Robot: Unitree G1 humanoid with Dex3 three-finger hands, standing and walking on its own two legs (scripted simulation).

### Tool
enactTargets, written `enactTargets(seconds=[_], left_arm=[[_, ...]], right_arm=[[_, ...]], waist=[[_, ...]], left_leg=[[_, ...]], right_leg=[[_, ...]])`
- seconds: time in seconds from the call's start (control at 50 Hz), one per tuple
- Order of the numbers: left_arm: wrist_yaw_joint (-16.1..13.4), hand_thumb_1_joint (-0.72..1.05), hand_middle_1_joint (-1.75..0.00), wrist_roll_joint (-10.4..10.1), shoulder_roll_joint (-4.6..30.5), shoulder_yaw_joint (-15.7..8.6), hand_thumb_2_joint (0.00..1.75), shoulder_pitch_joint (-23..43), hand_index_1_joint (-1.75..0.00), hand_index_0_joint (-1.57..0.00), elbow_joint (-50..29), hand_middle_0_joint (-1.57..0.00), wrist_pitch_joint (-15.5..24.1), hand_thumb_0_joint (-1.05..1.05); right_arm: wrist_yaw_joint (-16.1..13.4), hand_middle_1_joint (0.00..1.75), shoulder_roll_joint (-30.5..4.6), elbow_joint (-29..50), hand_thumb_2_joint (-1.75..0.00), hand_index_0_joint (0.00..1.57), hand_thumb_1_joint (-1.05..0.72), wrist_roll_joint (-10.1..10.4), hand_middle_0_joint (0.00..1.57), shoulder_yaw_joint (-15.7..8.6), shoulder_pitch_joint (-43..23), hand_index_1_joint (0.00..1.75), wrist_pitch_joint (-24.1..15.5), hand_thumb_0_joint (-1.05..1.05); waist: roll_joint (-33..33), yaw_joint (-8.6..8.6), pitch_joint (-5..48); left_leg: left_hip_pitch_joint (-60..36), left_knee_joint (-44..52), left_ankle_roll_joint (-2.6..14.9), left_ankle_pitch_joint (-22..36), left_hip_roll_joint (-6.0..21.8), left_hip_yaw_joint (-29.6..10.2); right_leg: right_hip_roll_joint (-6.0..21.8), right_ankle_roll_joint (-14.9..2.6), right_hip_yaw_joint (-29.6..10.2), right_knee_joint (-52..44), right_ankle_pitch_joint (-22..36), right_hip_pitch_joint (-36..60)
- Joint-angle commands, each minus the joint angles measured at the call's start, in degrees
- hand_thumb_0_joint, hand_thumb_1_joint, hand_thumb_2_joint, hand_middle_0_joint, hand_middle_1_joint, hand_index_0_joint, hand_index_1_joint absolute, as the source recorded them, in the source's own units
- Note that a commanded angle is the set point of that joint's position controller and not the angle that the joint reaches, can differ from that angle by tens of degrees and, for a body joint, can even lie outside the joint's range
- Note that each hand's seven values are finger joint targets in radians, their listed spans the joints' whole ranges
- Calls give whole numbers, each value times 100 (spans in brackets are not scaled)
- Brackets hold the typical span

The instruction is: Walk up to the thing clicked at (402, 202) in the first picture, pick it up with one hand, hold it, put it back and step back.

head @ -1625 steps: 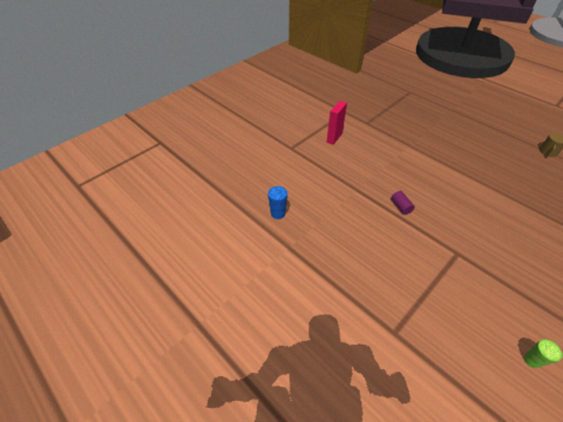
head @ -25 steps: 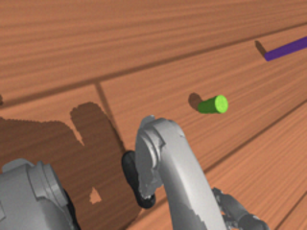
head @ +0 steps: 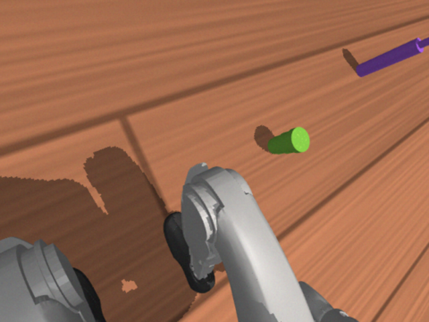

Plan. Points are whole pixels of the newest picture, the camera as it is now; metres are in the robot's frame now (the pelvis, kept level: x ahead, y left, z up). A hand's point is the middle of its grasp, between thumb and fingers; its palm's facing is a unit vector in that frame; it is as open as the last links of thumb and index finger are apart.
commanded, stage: rest palm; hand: left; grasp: from above
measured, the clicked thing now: out of the picture +0.45 +0.32 -0.27
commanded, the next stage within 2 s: close in 0.16 s
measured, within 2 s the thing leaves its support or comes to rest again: neither
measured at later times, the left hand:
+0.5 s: hand out of the picture +0.45 +0.31 -0.25, palm faces -0.56 -0.15 -0.82, open 12.8 cm
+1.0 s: hand out of the picture +0.45 +0.31 -0.25, palm faces -0.57 -0.17 -0.80, open 12.0 cm
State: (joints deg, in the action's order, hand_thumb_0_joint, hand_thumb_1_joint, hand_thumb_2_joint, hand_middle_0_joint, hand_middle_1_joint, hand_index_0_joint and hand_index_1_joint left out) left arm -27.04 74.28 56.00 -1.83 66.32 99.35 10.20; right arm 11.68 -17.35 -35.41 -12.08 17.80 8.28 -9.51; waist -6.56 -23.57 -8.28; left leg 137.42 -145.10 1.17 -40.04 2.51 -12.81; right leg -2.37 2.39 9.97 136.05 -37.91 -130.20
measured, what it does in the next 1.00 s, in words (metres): stands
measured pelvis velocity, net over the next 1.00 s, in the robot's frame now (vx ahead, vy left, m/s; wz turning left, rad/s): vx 0.00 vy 0.00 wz -0.01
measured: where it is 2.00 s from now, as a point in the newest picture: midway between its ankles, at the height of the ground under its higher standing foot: (147, 295)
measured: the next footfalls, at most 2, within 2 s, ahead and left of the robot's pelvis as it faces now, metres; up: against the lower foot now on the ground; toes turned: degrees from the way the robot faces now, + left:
none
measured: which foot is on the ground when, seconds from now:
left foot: down 0.00-1.00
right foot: down 0.00-1.00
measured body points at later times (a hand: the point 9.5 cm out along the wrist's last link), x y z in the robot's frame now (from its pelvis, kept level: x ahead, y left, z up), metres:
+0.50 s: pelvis +0.00 +0.00 +0.00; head +0.28 +0.13 +0.33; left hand +0.47 +0.32 -0.21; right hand +0.05 -0.26 -0.05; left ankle +0.06 +0.13 -0.27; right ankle +0.11 -0.12 -0.27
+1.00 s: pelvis +0.00 +0.00 +0.01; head +0.29 +0.12 +0.33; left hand +0.48 +0.32 -0.20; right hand +0.03 -0.25 -0.05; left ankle +0.06 +0.13 -0.27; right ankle +0.11 -0.12 -0.27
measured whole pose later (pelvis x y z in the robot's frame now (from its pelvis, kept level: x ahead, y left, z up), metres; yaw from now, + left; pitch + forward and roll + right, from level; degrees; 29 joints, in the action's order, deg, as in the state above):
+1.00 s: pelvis +0.00 +0.00 +0.01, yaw +0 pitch +30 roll -14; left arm -22.3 69.8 57.5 -2.8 64.6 96.8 9.2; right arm 11.8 -19.4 -34.4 -11.4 18.8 8.7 -8.8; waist -6.8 -23.4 -9.9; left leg 136.2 -144.3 0.8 -40.4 2.5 -13.7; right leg -2.6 2.2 10.7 134.8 -37.9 -128.9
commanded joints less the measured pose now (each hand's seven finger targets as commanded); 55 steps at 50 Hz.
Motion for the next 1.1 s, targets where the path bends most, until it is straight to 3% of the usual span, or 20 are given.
enactTargets(seconds=[0.0,0.08,0.1,0.16,0.2,0.22,0.24,0.28,0.34,0.44,0.52,0.58,0.7,0.76,0.8,0.84,0.88,0.98,1.02,1.08], left_arm=[[-17,-47,-90,-307,1387,-190,96,1551,-89,-7,-810,-6,-83,0],[231,-44,-90,-351,1325,-232,98,1175,-90,-9,-462,-9,-62,0],[289,-43,-92,-343,1460,-296,100,1115,-92,-10,-607,-9,-30,0],[381,-42,-93,-376,1340,-121,102,1228,-93,-11,-952,-10,125,0],[421,-41,-94,-347,1325,-131,102,1122,-93,-11,-847,-10,209,0],[431,-40,-93,-339,1336,-125,103,1088,-93,-11,-986,-11,260,0],[372,-38,-93,-291,1459,-231,104,1045,-93,-13,-951,-13,310,0],[328,-31,-95,-249,1379,-187,100,1113,-94,-17,-977,-16,388,0],[181,-26,-93,-124,1463,-217,99,1255,-92,-21,-935,-20,480,0],[-113,-30,-90,-40,1301,-1,94,1676,-89,-18,-1033,-16,490,0],[-252,-28,-89,20,1133,74,94,1578,-87,-19,-683,-17,276,0],[-307,-23,-86,-58,1198,17,91,1574,-84,-23,-585,-21,99,0],[-127,-25,-81,-318,1134,23,85,1627,-79,-23,-481,-21,-151,0],[-2,-21,-81,-434,1329,-96,86,1650,-79,-26,-781,-24,-200,0],[111,-17,-81,-483,1231,-57,88,1496,-80,-29,-683,-27,-216,0],[174,-15,-79,-471,1432,-233,85,1206,-77,-31,-455,-29,-227,0],[293,-13,-79,-485,1344,-96,86,1307,-77,-33,-792,-32,-152,0],[365,-9,-76,-471,1490,-240,84,1076,-74,-36,-886,-35,22,0],[382,-7,-75,-451,1380,-172,83,1155,-73,-37,-880,-36,107,0],[337,-4,-72,-370,1497,-232,81,1155,-71,-39,-1029,-38,209,0]], right_arm=[[-109,30,-1934,12,-90,20,-90,54,20,-572,1114,30,-27,0],[-138,30,-2008,24,-90,20,-90,69,20,-582,1201,30,52,0],[-145,30,-1999,5,-90,20,-90,70,20,-586,1213,30,96,0],[-163,30,-1923,41,-90,20,-90,73,20,-552,1077,30,178,0],[-177,30,-2036,54,-90,20,-90,70,20,-575,1169,30,208,0],[-183,30,-2028,41,-90,20,-90,61,20,-582,1190,30,233,0],[-199,30,-2060,-3,-90,20,-90,43,20,-595,1213,30,278,0],[-183,30,-2034,6,-90,20,-89,-1,20,-556,1225,30,289,0],[-163,30,-2061,29,-90,20,-89,-32,20,-536,1184,30,298,0],[-125,30,-1970,-78,-90,20,-89,-87,20,-536,1014,30,194,0],[-98,30,-2017,-100,-90,20,-89,-95,20,-557,1090,30,85,0],[-91,30,-2027,-70,-90,20,-89,-65,20,-551,1102,30,33,0],[-54,30,-2055,-24,-90,20,-89,-9,20,-527,1112,30,-91,0],[-63,30,-2056,19,-90,20,-89,41,20,-528,1105,30,-108,0],[-51,30,-2047,-30,-90,20,-89,50,20,-513,1133,30,-82,0],[-63,30,-2101,-22,-90,20,-89,57,20,-503,1168,30,-31,0],[-58,30,-2011,89,-90,20,-90,79,20,-491,1100,30,40,0],[-101,30,-2108,64,-90,20,-89,73,20,-514,1186,30,151,0],[-102,30,-2070,48,-90,20,-89,55,20,-505,1184,30,193,0],[-123,30,-2083,55,-90,20,-89,23,20,-512,1177,30,248,0]], waist=[[2947,-102,4096],[2678,-210,3649],[2732,-139,3769],[2917,-67,4004],[2836,-217,3721],[2870,-176,3810],[2925,-130,3840],[2933,-185,3769],[3066,-227,3581],[3393,-245,3821],[3147,-368,3533],[3166,-296,3487],[2894,-413,3533],[3003,-214,3878],[3080,-238,3768],[2974,-216,3664],[2956,-183,3765],[2825,-195,3740],[2852,-228,3686],[3058,-150,3719]], left_leg=[[-2902,1360,51,1348,29,502],[-2631,1365,37,1166,13,462],[-2723,1405,30,1233,22,461],[-3028,1400,1,1388,55,435],[-3022,1339,-7,1411,39,416],[-3120,1350,-16,1520,56,400],[-3174,1350,-50,1606,57,373],[-3313,1312,-48,1803,70,352],[-3357,1387,-83,1626,84,299],[-3468,1420,-79,1364,110,321],[-3241,1352,-36,1318,76,386],[-3152,1476,-53,1342,71,381],[-3059,1478,-16,1240,82,317],[-3112,1439,-11,1365,68,359],[-3155,1490,-38,1331,80,333],[-2993,1495,-40,1282,73,331],[-2885,1452,10,1250,56,433],[-2951,1364,-9,1531,58,424],[-2980,1331,-15,1523,70,393],[-3278,1483,-73,1464,91,298]], right_leg=[[-278,-343,340,-1228,1612,2400],[-258,-379,369,-1248,1379,2286],[-265,-368,372,-1269,1415,2443],[-290,-389,383,-1258,1569,2500],[-268,-394,428,-1261,1533,2315],[-278,-379,439,-1262,1607,2416],[-274,-423,474,-1253,1618,2367],[-272,-400,495,-1244,1759,2368],[-269,-422,538,-1192,1587,2163],[-300,-388,544,-1158,1564,2085],[-299,-346,540,-1200,1612,1989],[-290,-364,515,-1228,1649,2070],[-279,-349,489,-1210,1572,2109],[-267,-359,438,-1217,1636,2195],[-258,-374,452,-1182,1562,2146],[-269,-393,459,-1222,1476,2235],[-299,-371,390,-1276,1500,2477],[-294,-376,434,-1309,1673,2541],[-301,-395,448,-1306,1645,2456],[-291,-419,517,-1265,1495,2280]])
